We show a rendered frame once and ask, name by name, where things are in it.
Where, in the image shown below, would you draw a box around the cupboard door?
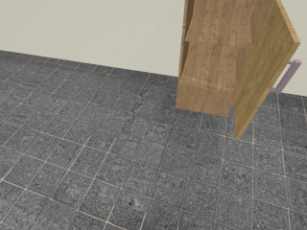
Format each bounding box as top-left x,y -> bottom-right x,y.
233,0 -> 301,140

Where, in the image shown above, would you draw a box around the handle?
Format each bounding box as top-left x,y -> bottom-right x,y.
271,59 -> 302,93

